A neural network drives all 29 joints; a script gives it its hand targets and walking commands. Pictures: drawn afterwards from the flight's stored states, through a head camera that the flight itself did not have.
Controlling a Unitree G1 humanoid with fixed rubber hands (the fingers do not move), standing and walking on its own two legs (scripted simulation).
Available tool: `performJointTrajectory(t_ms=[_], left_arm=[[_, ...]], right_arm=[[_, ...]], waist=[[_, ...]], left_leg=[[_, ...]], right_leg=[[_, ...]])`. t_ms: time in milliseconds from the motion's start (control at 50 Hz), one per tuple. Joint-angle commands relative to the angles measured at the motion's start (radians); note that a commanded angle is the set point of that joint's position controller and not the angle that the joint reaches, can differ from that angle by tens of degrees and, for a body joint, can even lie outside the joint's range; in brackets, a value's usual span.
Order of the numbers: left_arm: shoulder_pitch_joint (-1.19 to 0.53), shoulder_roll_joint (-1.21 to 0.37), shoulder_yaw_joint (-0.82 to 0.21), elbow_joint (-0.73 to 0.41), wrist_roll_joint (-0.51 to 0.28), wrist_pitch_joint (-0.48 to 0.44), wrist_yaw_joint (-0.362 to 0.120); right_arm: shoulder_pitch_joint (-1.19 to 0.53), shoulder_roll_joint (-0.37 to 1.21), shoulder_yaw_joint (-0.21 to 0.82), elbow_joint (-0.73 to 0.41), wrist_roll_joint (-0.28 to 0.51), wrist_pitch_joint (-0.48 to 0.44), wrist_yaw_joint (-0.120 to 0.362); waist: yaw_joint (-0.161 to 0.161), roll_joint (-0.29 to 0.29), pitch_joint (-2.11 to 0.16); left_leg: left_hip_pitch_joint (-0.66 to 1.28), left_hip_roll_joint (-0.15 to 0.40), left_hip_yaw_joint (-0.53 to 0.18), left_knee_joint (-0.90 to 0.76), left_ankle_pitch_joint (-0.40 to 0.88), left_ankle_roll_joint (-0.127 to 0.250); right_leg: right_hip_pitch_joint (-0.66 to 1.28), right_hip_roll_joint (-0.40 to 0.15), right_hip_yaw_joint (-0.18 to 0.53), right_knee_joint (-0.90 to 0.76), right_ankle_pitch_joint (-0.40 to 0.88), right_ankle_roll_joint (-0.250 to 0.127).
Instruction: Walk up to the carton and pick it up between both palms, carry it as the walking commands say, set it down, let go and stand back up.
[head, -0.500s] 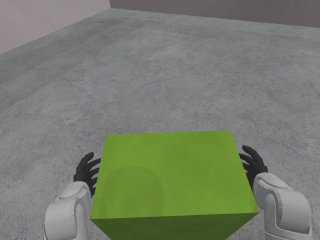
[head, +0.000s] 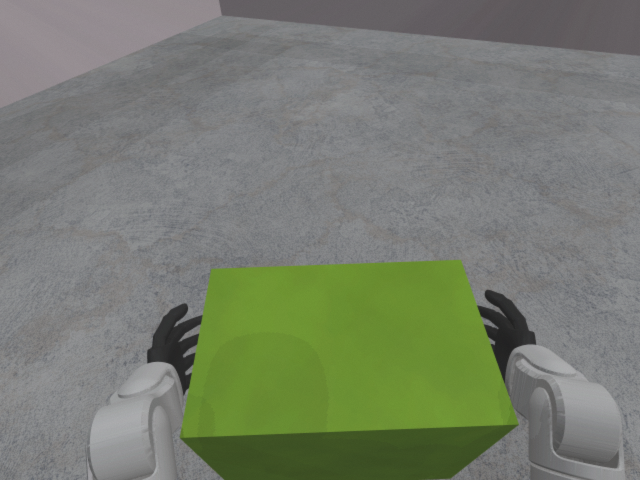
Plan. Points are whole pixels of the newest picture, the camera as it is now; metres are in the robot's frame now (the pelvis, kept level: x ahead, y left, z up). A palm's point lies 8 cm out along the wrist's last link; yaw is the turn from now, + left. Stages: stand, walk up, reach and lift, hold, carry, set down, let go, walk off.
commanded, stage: carry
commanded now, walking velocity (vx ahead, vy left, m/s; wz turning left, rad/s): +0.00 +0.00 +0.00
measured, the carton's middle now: (339, 381) +0.26 +0.00 +0.02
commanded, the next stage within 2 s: none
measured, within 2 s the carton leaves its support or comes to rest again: neither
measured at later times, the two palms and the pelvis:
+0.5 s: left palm (169, 370) +0.25 +0.19 +0.08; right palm (512, 354) +0.25 -0.19 +0.08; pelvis +0.00 +0.00 +0.00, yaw +0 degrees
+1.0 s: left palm (219, 376) +0.25 +0.14 +0.07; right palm (562, 370) +0.23 -0.24 +0.07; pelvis +0.00 -0.04 -0.01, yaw -1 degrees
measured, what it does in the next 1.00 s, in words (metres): stands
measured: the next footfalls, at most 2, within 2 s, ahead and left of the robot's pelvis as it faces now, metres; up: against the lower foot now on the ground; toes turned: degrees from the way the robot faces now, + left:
left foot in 1.28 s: +0.01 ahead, +0.06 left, +0.00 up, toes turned +9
right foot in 1.62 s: +0.03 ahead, -0.28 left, +0.00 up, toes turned -6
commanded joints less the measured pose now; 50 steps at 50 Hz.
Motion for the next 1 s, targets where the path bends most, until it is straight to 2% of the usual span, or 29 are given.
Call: performJointTrajectory(t_ms=[0, 480, 520, 620, 680, 720, 740, 800, 820, 840, 880, 900, 980], left_arm=[[-0.443, -0.727, -0.763, -0.118, -0.337, 0.014, -0.19], [-0.444, -0.723, -0.755, -0.11, -0.329, 0.004, -0.189], [-0.445, -0.727, -0.767, -0.124, -0.341, 0.011, -0.189], [-0.432, -0.713, -0.766, -0.119, -0.34, 0.018, -0.189], [-0.44, -0.709, -0.77, -0.129, -0.347, 0.017, -0.189], [-0.44, -0.708, -0.771, -0.137, -0.352, 0.016, -0.188], [-0.439, -0.707, -0.771, -0.14, -0.354, 0.015, -0.188], [-0.425, -0.71, -0.768, -0.136, -0.348, 0.012, -0.185], [-0.414, -0.715, -0.768, -0.136, -0.343, 0.01, -0.183], [-0.412, -0.717, -0.771, -0.144, -0.341, 0.007, -0.18], [-0.415, -0.716, -0.78, -0.169, -0.339, 0.003, -0.174], [-0.416, -0.715, -0.784, -0.18, -0.338, 0.002, -0.172], [-0.411, -0.703, -0.784, -0.195, -0.333, 0.001, -0.174]], right_arm=[[-0.452, 0.726, 0.75, -0.128, 0.328, 0.001, 0.166], [-0.452, 0.724, 0.744, -0.117, 0.32, -0.009, 0.165], [-0.451, 0.728, 0.753, -0.132, 0.328, -0.003, 0.164], [-0.41, 0.712, 0.747, -0.127, 0.314, 0.003, 0.164], [-0.414, 0.709, 0.758, -0.144, 0.315, 0.002, 0.164], [-0.416, 0.709, 0.767, -0.16, 0.319, 0.002, 0.163], [-0.416, 0.71, 0.772, -0.168, 0.321, 0.002, 0.163], [-0.414, 0.719, 0.789, -0.183, 0.335, 0.003, 0.165], [-0.418, 0.722, 0.794, -0.185, 0.34, 0.003, 0.168], [-0.42, 0.727, 0.798, -0.188, 0.345, 0.001, 0.171], [-0.423, 0.733, 0.797, -0.186, 0.351, -0.003, 0.177], [-0.422, 0.735, 0.795, -0.183, 0.352, -0.004, 0.179], [-0.387, 0.713, 0.786, -0.172, 0.343, -0.007, 0.178]], waist=[[0.0, -0.009, -0.191], [0.001, -0.01, -0.19], [-0.002, -0.02, -0.188], [-0.007, 0.082, -0.184], [-0.008, 0.106, -0.169], [-0.008, 0.088, -0.172], [-0.008, 0.059, -0.179], [-0.013, -0.106, -0.21], [-0.012, -0.132, -0.222], [-0.012, -0.129, -0.225], [-0.011, -0.09, -0.209], [-0.009, -0.057, -0.201], [-0.01, 0.152, -0.198]], left_leg=[[0.015, 0.089, -0.069, -0.094, 0.111, 0.041], [0.018, 0.089, -0.064, -0.095, 0.11, 0.04], [0.013, 0.124, -0.079, -0.095, 0.138, 0.035], [-0.002, 0.208, -0.148, -0.096, 0.16, 0.046], [-0.02, 0.23, -0.162, -0.088, 0.144, 0.053], [-0.04, 0.215, -0.14, -0.057, 0.132, 0.048], [-0.055, 0.195, -0.116, -0.028, 0.12, 0.039], [-0.104, 0.097, 0.002, 0.114, 0.007, -0.006], [-0.106, 0.082, 0.027, 0.14, -0.03, -0.015], [-0.091, 0.075, 0.046, 0.141, -0.044, -0.014], [-0.037, 0.077, 0.056, 0.079, -0.012, -0.003], [-0.011, 0.091, 0.038, 0.05, 0.02, 0.002], [0.026, 0.25, -0.169, -0.085, 0.092, 0.048]], right_leg=[[0.143, -0.1, 0.099, -0.08, 0.083, -0.015], [0.146, -0.101, 0.097, -0.079, 0.087, -0.015], [0.139, -0.082, 0.078, -0.058, 0.089, -0.009], [0.077, -0.059, 0.055, 0.038, 0.084, 0.007], [0.048, -0.048, 0.051, 0.063, 0.055, 0.009], [0.061, -0.049, 0.062, 0.053, 0.074, -0.002], [0.082, -0.058, 0.081, 0.034, 0.1, -0.011], [0.155, -0.129, 0.193, -0.09, 0.141, -0.062], [0.168, -0.149, 0.211, -0.115, 0.138, -0.079], [0.163, -0.155, 0.201, -0.123, 0.132, -0.088], [0.122, -0.125, 0.143, -0.112, 0.086, -0.074], [0.101, -0.104, 0.116, -0.097, 0.065, -0.059], [0.044, -0.035, 0.052, 0.06, 0.034, -0.011]])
